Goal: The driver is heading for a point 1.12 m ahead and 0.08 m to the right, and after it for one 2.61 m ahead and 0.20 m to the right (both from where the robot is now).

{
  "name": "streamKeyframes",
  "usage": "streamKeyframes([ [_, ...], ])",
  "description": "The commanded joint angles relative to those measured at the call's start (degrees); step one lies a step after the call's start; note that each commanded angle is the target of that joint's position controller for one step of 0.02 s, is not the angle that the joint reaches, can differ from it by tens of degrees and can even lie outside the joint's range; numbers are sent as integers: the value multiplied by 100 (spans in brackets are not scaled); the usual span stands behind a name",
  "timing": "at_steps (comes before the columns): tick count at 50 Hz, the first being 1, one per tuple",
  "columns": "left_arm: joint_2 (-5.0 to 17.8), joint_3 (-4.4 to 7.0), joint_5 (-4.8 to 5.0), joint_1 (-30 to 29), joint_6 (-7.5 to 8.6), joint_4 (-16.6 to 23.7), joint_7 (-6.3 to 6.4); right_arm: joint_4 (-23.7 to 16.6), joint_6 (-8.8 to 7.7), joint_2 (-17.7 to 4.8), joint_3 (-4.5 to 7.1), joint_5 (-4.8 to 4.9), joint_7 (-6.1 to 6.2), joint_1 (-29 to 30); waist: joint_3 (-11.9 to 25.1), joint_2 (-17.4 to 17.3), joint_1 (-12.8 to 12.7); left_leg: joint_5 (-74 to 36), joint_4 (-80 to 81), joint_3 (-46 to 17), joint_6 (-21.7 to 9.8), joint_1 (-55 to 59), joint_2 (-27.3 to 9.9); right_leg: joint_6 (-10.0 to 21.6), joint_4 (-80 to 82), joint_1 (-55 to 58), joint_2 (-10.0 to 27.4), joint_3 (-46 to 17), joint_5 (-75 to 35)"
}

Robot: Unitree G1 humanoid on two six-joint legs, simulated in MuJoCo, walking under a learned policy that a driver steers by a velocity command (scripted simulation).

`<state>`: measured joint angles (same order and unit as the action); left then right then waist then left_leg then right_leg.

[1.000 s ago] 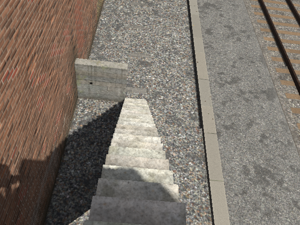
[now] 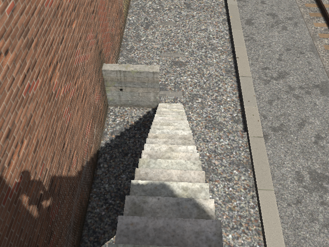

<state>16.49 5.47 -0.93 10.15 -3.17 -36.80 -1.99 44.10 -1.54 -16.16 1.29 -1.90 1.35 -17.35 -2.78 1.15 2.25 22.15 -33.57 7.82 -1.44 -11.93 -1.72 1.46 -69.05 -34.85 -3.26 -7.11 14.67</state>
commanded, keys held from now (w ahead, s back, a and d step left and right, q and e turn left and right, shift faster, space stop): w+e+shift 0.38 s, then w+shift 0.10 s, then w+q+shift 0.52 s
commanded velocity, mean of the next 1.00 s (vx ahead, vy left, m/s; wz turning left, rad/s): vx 0.93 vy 0.00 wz -0.25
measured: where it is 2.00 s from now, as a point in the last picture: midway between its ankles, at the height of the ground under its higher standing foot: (155, 231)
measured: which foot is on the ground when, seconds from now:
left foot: down 0.00-0.22, up 0.24-0.64, down 0.66-0.98, up 1.00-1.00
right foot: up 0.00-0.20, down 0.22-0.66, up 0.68-0.92, down 0.94-1.00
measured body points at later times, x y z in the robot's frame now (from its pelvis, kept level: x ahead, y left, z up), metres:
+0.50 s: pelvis +0.11 -0.06 -0.11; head +0.12 -0.11 +0.34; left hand +0.25 +0.18 -0.21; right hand +0.22 -0.32 -0.23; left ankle +0.23 +0.10 -0.75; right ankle +0.04 -0.12 -0.73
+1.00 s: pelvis +0.26 -0.08 -0.27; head +0.26 -0.06 +0.18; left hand +0.47 +0.12 -0.36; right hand +0.41 -0.36 -0.32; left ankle +0.22 +0.05 -0.91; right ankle +0.26 -0.21 -0.93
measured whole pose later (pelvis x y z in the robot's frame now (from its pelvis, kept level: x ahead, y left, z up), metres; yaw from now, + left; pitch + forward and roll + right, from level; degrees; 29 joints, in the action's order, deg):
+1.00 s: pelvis +0.26 -0.08 -0.27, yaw -10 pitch +0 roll +0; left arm 13.8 -1.5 -2.9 10.5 4.9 -36.2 -1.9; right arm 32.2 2.3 -15.2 0.5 2.2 1.1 -8.6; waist 0.7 1.9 -1.3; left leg 32.9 -68.7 -6.7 -3.3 -24.9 5.2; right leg -0.5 -61.6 -30.7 -0.2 -0.5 30.6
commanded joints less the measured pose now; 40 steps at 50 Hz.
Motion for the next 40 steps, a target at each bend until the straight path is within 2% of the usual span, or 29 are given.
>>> streamKeyframes([
  [1,163,-9,-63,-349,-53,472,83,-440,-277,-715,180,-74,-40,-2,333,-704,26,-2569,202,-963,-721,307,-1692,92,-1049,-987,287,77,-1019],
  [3,114,-50,-86,-595,-89,598,142,-487,-309,-850,147,-100,-40,-411,211,-653,79,-2905,-233,-729,-590,113,-1776,187,-1098,-1325,309,155,-1270],
  [4,-176,-130,72,-502,-144,503,180,-361,-330,-696,27,-126,-117,-178,59,-1130,-10,-3142,-206,-302,-435,-178,-1529,233,-940,-1111,343,467,-1176],
  [5,38,-61,221,-574,-219,467,192,-366,-328,-817,39,-205,-201,-102,54,-1393,-55,-3005,-352,26,-271,-542,-1383,282,-779,-764,400,913,-1012],
  [7,412,36,220,-515,-257,404,269,-287,-443,-933,77,-161,-223,-92,209,-946,-252,-4209,-922,463,-44,-1055,-1220,426,-558,192,119,1625,-750],
  [9,473,62,228,900,-233,-3,376,-274,-450,-1098,70,-92,-205,604,801,-1083,-1093,-5850,-2078,725,130,-1536,-1255,413,-219,1975,-191,2118,-348],
  [10,707,175,259,2314,-182,-335,424,-470,-417,-1192,96,-57,-201,1594,1101,-920,-2077,-5635,-3968,424,154,-2552,-1255,614,69,3460,-125,1795,-170],
  [11,803,226,342,3229,-56,-651,385,-691,-322,-776,8,-30,-163,2781,539,92,-2864,-3158,-6795,255,153,-4154,-615,923,1369,4020,45,739,-804],
  [12,960,96,394,2324,41,-695,297,-887,-263,61,-245,-262,-115,2257,-541,1045,-1601,460,-7512,-272,158,-4578,-66,973,2015,2321,393,-556,-4119],
  [13,1249,51,531,1278,109,-227,277,-1119,-322,-163,-235,-339,-44,863,204,632,-268,331,-6225,-1152,315,-3761,-230,1348,3564,1174,1181,-2934,-2464],
  [14,1166,58,373,363,42,89,268,-866,-297,-429,-164,-173,-69,749,40,132,58,542,-5346,-1214,463,-2906,-396,1457,4180,-593,1449,-3645,891],
  [15,924,-18,219,-69,162,186,278,-612,-352,-393,-165,-190,-127,828,-303,-106,110,127,-5452,-1317,408,-2944,-535,1457,3259,-653,1219,-3141,-203],
  [16,1103,28,218,-106,330,69,297,-442,-331,-244,-233,-344,-133,619,190,294,303,-295,-5287,-1187,286,-3039,-433,1494,2769,-63,1278,-2787,-1390],
  [19,834,-16,199,452,522,-204,382,-337,-229,-317,-104,-353,-131,1240,880,278,42,-2149,-4702,-1599,167,-3372,-188,1358,1584,516,845,-2508,-54],
  [23,264,-295,210,572,553,-128,453,-864,-107,45,-213,-59,-247,2244,644,223,-70,-3576,-3127,-1061,290,-2462,62,1194,1127,-540,544,-1800,758],
  [26,451,-319,125,765,498,-170,412,-706,-51,-26,-192,62,-236,1840,678,675,-338,-3238,-1687,-862,59,-1548,91,1156,1017,-127,483,-1517,386],
  [27,322,-396,24,887,439,-166,355,-779,-38,-63,-217,264,-145,1960,575,1342,-729,-3082,-869,-688,13,-1831,144,1145,669,520,315,-1112,-376],
  [28,309,-412,-200,1182,363,-278,344,-756,-10,-76,-187,291,-125,2048,724,1368,-1041,-2644,-275,-833,-54,-1993,129,1190,500,1279,388,-1136,-908],
  [29,296,-389,-229,1229,258,-339,362,-719,22,-6,-206,355,-127,1992,538,1358,-1224,-2414,247,-864,-144,-2001,8,1252,303,1556,519,-1222,-1411],
  [30,313,-375,-214,1163,195,-361,361,-717,103,-47,-182,423,-156,1965,343,1220,-1322,-2300,554,-787,-200,-1772,-104,1331,308,1423,682,-1404,-1790],
  [31,430,-313,-31,724,308,-219,367,-622,168,-110,-102,407,-112,1515,517,1160,-1071,-2759,-41,-225,-203,-615,220,1215,-259,416,591,-1048,-1414],
  [32,211,-381,-19,705,354,-124,400,-425,204,-77,-139,504,-130,1301,166,558,-1046,-3004,1034,-465,-373,-319,76,1154,-582,104,551,-695,-1273],
  [33,150,-388,51,542,359,-47,416,-101,288,-202,-91,423,-145,434,343,-257,-758,-5618,512,-725,-655,1131,-116,1076,-1951,-1036,288,-111,-621],
  [34,142,-393,28,-16,414,223,378,98,295,-427,-10,362,-216,-569,601,-1416,-11,-7502,-586,-1653,-1198,2382,-644,826,-4390,-2814,-235,381,1984],
  [35,15,-473,-99,73,516,421,361,109,186,-767,59,382,-251,-598,591,-1787,-155,-7826,-1072,-2245,-1524,2693,-1319,418,-5071,-3865,-117,827,3556],
  [36,49,-516,-182,-505,710,672,387,-15,56,-696,49,271,-182,-607,420,-1182,55,-6742,-1063,-2540,-1721,2346,-1542,105,-4804,-4409,145,324,2560],
  [37,295,-462,-105,-518,820,748,409,-82,-30,-731,46,175,-166,-404,567,-719,-144,-4920,-989,-2322,-1443,1777,-1297,-66,-3434,-4109,376,290,1385],
  [38,405,-418,-188,-711,917,848,345,-436,27,-885,93,52,-88,-40,652,-304,-283,-3518,-1017,-2736,-1335,1232,-1368,-210,-2562,-3988,509,142,674],
  [40,-137,-608,-257,-750,808,1004,154,-1048,31,-700,-42,286,109,1047,879,-390,-618,-1783,-345,-3235,-1344,-1183,-1044,-587,-737,-1712,500,344,-1682],
])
